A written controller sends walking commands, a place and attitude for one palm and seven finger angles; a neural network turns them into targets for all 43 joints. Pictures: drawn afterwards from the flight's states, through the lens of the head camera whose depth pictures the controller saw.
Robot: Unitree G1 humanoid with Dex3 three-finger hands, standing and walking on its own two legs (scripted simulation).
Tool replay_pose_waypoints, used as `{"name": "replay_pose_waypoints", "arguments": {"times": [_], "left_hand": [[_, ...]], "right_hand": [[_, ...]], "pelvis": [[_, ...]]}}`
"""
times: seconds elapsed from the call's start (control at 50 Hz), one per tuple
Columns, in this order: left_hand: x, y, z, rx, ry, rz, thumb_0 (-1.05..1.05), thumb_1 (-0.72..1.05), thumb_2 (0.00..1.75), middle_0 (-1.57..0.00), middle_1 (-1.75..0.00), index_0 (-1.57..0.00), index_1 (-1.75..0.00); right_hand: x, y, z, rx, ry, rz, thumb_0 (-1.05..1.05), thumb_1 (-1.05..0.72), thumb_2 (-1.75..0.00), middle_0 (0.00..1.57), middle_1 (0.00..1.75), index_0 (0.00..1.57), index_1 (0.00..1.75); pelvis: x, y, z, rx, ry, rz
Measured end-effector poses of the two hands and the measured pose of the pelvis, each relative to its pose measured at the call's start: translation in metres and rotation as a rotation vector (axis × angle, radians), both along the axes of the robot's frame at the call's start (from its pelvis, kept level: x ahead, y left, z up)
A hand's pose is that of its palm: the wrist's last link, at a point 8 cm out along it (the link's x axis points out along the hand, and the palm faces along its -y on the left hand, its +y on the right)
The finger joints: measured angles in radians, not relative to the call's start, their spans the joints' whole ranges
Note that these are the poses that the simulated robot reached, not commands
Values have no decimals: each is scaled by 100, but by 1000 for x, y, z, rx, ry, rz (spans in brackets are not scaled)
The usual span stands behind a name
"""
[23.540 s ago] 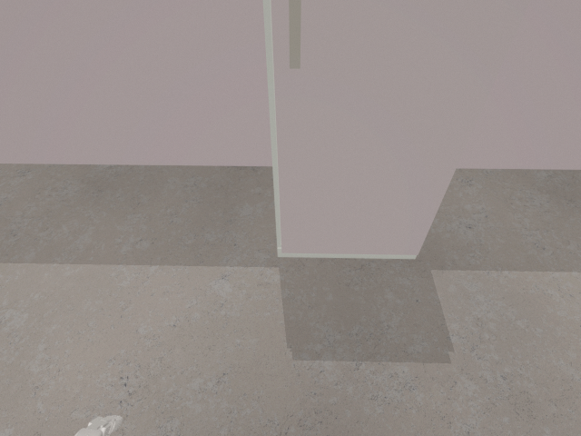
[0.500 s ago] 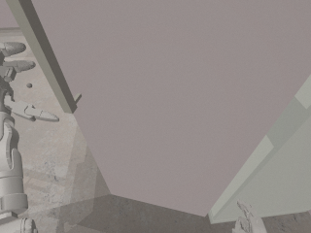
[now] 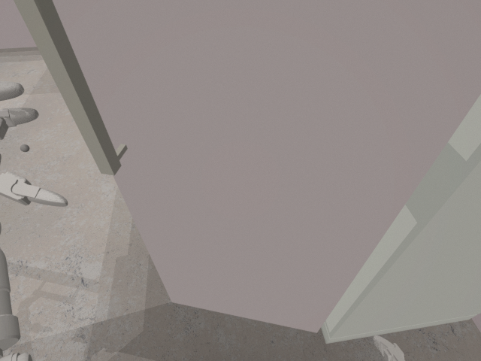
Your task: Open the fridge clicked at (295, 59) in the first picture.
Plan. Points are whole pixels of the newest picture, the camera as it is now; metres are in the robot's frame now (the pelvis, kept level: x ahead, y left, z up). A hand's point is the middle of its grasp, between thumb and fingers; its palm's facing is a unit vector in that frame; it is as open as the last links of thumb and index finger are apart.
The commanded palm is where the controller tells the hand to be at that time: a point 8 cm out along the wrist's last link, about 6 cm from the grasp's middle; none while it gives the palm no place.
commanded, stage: slip the hand off the handle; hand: left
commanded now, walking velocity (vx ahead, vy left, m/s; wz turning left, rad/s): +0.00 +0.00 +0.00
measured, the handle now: (81, 77) +0.40 +0.25 +0.28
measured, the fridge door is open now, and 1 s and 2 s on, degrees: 70 70 70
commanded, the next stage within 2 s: draw the hand back to the body in 0.48 s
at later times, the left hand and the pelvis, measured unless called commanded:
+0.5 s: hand out of the picture +0.23 +0.31 +0.23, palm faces +0.41 -0.90 -0.18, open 14.7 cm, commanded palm +0.18 +0.35 +0.23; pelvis -0.02 -0.01 +0.00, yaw +2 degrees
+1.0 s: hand out of the picture +0.21 +0.30 +0.21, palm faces +0.18 -0.98 -0.09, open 14.7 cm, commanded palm +0.16 +0.33 +0.21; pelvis +0.00 -0.01 +0.01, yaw +2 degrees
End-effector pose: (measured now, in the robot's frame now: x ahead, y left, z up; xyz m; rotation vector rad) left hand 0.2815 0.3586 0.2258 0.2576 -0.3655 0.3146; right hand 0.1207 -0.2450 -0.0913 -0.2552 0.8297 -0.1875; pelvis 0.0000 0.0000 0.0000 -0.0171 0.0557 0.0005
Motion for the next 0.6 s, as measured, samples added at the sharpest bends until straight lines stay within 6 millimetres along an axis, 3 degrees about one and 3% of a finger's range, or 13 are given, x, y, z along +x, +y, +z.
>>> {"name": "replay_pose_waypoints", "arguments": {"times": [0.1,0.26,0.42,0.6], "left_hand": [[-25,0,0,-12,-41,22,-1,-56,20,-26,-115,-26,-115],[-58,0,3,9,-31,60,-1,-56,20,-26,-115,-26,-115],[-83,-6,4,10,-45,43,-1,-56,20,-26,-115,-26,-115],[-100,-4,3,14,-29,68,-1,-56,20,-26,-115,-26,-115]], "right_hand": [[4,1,5,-5,-40,14,1,-90,-89,20,30,20,30],[30,11,17,5,-148,78,1,-90,-89,20,30,20,30],[52,19,29,19,-233,130,1,-90,-89,20,30,20,30],[57,19,30,12,-246,156,1,-90,-89,20,30,20,30]], "pelvis": [[-4,-2,0,2,-17,2],[-13,-6,0,1,-42,19],[-16,-11,0,3,-61,27],[-14,-16,0,2,-72,38]]}}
